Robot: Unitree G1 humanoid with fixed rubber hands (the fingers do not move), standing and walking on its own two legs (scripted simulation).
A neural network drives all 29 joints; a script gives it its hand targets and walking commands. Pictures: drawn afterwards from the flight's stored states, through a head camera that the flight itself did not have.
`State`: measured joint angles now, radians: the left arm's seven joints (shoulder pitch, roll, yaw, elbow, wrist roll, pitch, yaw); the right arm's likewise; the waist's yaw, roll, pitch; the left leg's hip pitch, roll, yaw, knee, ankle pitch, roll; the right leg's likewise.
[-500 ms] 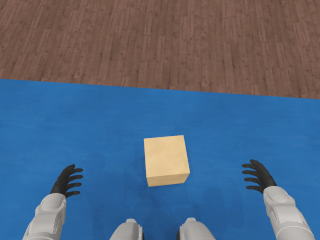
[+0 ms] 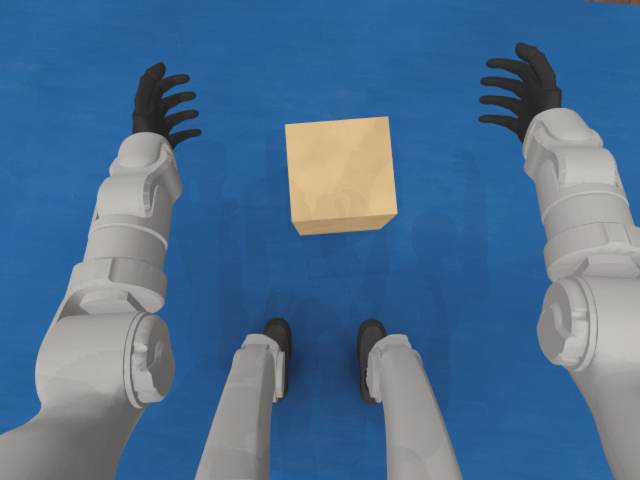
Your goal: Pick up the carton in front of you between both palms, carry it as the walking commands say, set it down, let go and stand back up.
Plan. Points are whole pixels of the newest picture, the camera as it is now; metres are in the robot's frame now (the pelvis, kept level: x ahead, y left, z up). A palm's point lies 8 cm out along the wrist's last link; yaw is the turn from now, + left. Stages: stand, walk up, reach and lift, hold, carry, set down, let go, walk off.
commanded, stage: reach and lift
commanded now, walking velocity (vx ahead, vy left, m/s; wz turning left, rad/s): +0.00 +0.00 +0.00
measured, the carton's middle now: (338, 183) +0.55 -0.02 -0.54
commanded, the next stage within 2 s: none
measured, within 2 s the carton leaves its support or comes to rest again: leaves its support in 1.98 s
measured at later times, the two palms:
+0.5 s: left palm (218, 144) +0.54 +0.17 -0.23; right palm (462, 127) +0.56 -0.20 -0.23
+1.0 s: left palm (246, 181) +0.53 +0.17 -0.44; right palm (424, 171) +0.56 -0.19 -0.44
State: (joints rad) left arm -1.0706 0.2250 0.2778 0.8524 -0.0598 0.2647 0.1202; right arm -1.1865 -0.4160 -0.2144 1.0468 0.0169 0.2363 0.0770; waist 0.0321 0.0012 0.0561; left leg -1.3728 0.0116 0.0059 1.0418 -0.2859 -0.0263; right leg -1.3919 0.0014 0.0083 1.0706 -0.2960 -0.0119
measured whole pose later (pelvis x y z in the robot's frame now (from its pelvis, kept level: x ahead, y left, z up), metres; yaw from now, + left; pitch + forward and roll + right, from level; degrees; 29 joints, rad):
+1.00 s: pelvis -0.03 +0.01 -0.27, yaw +2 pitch +39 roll +3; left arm -1.57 0.29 0.21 1.09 -0.18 0.15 0.16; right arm -1.68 -0.52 -0.04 1.25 0.17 0.14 -0.02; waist 0.03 0.02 0.38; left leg -2.23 -0.05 -0.02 2.08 -0.54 -0.07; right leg -2.27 0.03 0.05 2.12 -0.54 0.01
